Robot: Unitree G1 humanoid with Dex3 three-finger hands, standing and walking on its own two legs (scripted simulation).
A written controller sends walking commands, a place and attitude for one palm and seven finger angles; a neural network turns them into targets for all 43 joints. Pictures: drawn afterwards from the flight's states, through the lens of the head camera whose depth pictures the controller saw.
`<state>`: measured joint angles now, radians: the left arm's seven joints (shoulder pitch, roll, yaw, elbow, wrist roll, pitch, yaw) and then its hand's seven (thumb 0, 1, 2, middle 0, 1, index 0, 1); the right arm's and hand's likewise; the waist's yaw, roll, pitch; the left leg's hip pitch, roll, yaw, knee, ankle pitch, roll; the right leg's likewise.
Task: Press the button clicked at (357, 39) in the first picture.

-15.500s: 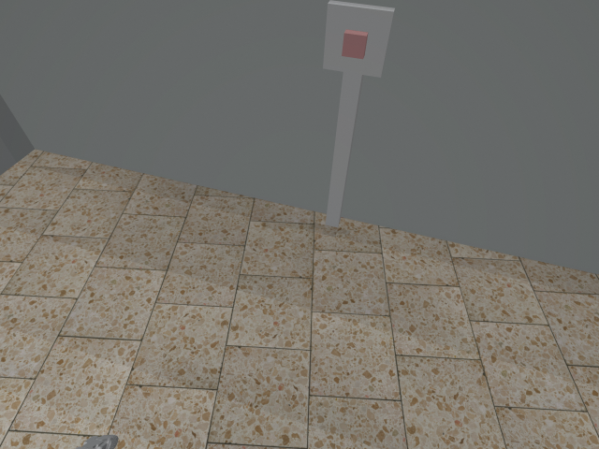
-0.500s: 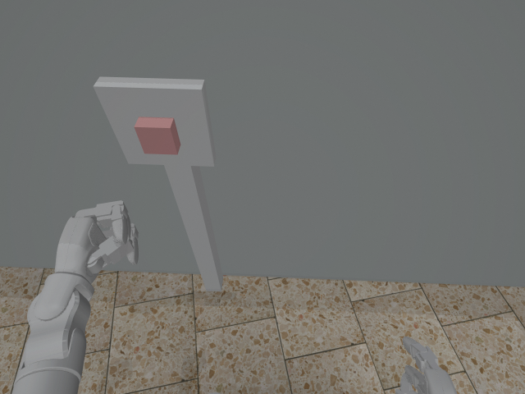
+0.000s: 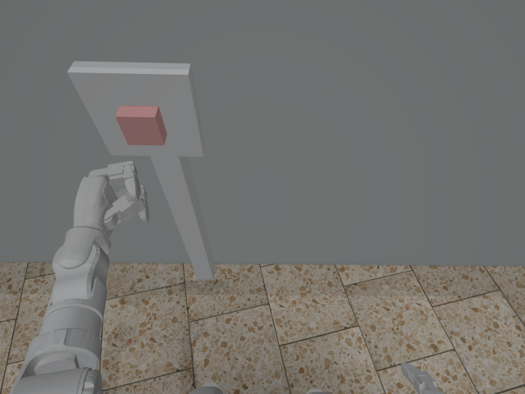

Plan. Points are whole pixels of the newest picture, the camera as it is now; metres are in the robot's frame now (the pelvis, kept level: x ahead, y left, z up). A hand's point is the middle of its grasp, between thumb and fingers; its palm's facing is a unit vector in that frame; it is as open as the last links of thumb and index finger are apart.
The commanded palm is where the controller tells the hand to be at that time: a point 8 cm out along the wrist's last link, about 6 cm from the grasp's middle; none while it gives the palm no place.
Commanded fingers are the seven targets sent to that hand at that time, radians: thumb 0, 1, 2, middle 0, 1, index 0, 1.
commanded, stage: aim a knuckle at the button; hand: left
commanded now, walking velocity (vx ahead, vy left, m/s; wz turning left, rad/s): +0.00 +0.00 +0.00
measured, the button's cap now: (143, 124) +0.52 +0.21 +0.10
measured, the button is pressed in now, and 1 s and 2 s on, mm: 0 0 7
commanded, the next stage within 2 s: press the button with the knuckle in 0.94 s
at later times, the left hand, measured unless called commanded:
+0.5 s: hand (148, 183) +0.43 +0.19 +0.06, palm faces +0.01 -1.00 -0.01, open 3.1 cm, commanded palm +0.40 +0.24 +0.06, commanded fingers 0.00 0.90 0.90 -1.30 -1.50 -1.30 -1.50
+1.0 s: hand (153, 183) +0.42 +0.19 +0.06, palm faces +0.01 -1.00 -0.01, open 3.1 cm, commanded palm +0.39 +0.24 +0.07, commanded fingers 0.00 0.90 0.90 -1.30 -1.50 -1.30 -1.50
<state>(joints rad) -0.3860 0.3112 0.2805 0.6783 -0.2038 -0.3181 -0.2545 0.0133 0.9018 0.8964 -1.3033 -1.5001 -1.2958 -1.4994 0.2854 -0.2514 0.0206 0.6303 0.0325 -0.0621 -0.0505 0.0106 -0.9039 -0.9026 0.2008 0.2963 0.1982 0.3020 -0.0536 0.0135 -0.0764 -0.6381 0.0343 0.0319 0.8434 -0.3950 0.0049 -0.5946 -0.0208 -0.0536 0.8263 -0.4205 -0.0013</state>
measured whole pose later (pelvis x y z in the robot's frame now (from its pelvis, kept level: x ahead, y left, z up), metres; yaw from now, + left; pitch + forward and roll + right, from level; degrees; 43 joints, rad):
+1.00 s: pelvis +0.00 +0.00 -0.01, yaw -1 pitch +14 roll -1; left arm -0.57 0.33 0.30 0.88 -0.17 -0.38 -0.23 0.01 0.90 0.90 -1.30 -1.50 -1.30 -1.50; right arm 0.30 -0.25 0.01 0.61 0.03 0.03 -0.03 0.01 -0.90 -0.90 0.20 0.30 0.20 0.30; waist -0.08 0.01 -0.10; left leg -0.73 0.05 0.03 0.91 -0.42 0.01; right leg -0.69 -0.01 -0.05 0.88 -0.43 0.00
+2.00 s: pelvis -0.02 +0.00 -0.02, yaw -1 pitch +17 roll -2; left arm -0.84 0.46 0.36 1.17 -0.10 -0.41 -0.23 0.00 0.81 0.92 -1.30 -1.50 -1.30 -1.50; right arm 0.37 -0.26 0.02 0.66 0.01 0.04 -0.03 0.01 -0.90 -0.90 0.20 0.30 0.20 0.30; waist -0.14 0.02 -0.10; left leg -0.86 0.05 0.01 0.97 -0.42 0.01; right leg -0.80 0.00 -0.07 0.92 -0.42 0.00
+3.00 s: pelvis -0.02 +0.01 -0.02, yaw -1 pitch +17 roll -3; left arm -0.78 0.44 0.36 1.07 -0.12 -0.38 -0.20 -0.01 0.82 0.90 -1.30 -1.50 -1.31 -1.50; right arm 0.39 -0.26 0.03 0.63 0.01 0.02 -0.01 0.01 -0.90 -0.90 0.20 0.30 0.20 0.30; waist -0.14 0.02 -0.10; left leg -0.88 0.05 0.02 0.98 -0.41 0.02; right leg -0.82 0.00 -0.05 0.92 -0.41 0.01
